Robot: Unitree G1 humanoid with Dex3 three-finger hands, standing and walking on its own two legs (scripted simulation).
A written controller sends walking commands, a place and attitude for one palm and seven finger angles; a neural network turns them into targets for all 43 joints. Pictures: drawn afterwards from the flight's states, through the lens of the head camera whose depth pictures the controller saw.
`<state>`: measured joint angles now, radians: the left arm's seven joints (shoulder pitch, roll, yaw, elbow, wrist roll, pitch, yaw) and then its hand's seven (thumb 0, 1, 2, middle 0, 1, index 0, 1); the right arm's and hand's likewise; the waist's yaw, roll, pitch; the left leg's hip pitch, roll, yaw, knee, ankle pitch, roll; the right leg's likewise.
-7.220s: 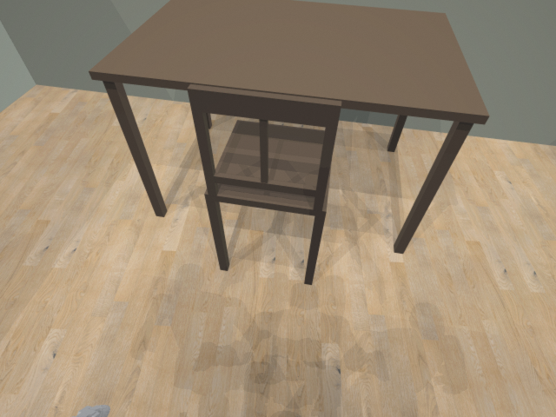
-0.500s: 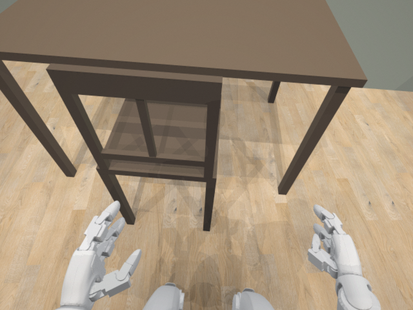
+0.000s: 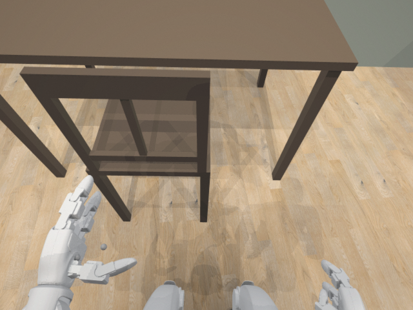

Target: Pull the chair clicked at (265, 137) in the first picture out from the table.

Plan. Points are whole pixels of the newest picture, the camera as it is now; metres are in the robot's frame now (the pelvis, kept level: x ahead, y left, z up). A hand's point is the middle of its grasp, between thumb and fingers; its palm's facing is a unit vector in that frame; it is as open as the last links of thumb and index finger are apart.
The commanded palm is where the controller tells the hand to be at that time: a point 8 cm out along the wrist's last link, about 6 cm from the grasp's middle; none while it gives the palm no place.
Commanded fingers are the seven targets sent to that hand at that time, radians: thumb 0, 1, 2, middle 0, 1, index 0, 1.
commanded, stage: raise the hand toward the chair's back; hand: left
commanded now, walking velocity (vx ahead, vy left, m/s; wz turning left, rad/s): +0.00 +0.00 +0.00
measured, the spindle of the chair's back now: (135, 129) +0.52 +0.20 -0.02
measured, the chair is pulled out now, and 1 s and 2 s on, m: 0.00 0.00 0.00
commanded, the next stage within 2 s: aim the fingers beside a spindle in 1.10 s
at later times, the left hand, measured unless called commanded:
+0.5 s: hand (83, 231) +0.24 +0.22 +0.05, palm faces +0.03 -1.00 -0.06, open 16.9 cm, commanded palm +0.22 +0.27 +0.06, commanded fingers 0.00 -0.50 0.30 -0.06 -0.08 -0.06 -0.08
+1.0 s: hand (86, 222) +0.26 +0.21 +0.05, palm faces +0.03 -1.00 -0.06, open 16.9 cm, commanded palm +0.23 +0.27 +0.06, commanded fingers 0.00 -0.50 0.30 -0.06 -0.08 -0.06 -0.08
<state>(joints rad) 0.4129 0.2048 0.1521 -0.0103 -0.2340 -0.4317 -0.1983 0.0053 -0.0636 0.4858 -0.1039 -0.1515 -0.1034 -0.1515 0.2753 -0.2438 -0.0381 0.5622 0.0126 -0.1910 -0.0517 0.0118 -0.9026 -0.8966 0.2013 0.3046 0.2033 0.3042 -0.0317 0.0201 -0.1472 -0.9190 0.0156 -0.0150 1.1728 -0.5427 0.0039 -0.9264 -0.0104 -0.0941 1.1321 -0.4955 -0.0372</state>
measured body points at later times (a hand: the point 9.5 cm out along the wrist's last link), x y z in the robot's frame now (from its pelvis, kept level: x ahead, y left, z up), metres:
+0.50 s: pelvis +0.01 +0.02 +0.01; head +0.08 +0.03 +0.45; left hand +0.24 +0.27 +0.06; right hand +0.20 -0.20 -0.07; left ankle +0.01 +0.12 -0.65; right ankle +0.03 -0.10 -0.65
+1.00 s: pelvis +0.01 +0.01 +0.01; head +0.09 +0.02 +0.46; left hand +0.25 +0.27 +0.06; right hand +0.18 -0.23 -0.07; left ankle +0.01 +0.12 -0.65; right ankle +0.03 -0.10 -0.65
